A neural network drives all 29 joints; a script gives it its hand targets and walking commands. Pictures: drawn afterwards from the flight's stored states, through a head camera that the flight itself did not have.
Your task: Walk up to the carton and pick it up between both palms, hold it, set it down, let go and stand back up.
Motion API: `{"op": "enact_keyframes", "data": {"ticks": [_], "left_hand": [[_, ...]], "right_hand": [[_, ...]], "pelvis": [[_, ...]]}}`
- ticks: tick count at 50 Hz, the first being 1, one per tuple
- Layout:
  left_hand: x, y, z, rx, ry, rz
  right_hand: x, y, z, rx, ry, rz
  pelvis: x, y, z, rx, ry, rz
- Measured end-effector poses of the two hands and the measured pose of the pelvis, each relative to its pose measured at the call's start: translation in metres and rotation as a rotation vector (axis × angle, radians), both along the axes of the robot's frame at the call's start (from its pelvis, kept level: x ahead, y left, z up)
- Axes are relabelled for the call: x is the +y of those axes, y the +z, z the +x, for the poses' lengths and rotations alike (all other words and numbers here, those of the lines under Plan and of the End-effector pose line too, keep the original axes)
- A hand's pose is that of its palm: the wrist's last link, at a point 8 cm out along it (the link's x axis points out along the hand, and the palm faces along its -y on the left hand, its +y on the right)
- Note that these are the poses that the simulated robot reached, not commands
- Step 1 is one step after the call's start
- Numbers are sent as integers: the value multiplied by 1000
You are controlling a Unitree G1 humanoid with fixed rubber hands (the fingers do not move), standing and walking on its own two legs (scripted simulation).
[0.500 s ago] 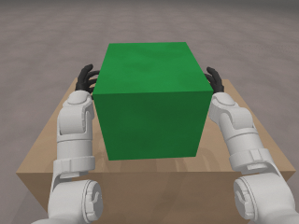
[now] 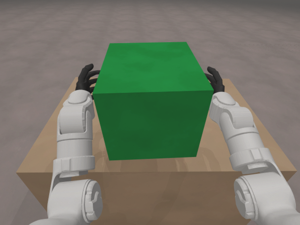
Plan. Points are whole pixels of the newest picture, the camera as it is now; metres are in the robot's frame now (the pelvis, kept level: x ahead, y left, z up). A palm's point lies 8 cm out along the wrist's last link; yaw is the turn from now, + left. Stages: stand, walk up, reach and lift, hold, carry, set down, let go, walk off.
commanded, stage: hold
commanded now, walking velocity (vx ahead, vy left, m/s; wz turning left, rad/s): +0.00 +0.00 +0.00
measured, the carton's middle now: (150, 96) +0.43 +0.00 +0.18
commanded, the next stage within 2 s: none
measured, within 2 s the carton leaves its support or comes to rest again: neither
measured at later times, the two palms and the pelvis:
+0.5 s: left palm (84, 93) +0.37 +0.17 +0.23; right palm (215, 95) +0.37 -0.16 +0.22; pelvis +0.00 +0.00 +0.00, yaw +0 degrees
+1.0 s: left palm (81, 93) +0.36 +0.18 +0.24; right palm (215, 93) +0.37 -0.16 +0.23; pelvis +0.00 +0.00 +0.00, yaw +0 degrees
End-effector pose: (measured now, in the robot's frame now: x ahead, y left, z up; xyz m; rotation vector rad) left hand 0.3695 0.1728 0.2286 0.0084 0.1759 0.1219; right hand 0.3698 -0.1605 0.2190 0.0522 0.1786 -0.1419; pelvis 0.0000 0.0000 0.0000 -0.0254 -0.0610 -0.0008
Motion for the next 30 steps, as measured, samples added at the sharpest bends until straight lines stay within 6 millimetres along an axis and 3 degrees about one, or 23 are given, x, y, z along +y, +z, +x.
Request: {"op": "enact_keyframes", "data": {"ticks": [30], "left_hand": [[-1,1,0,3,1,-3]], "right_hand": [[-1,0,0,6,1,-5]], "pelvis": [[-1,0,-1,6,-3,1]]}}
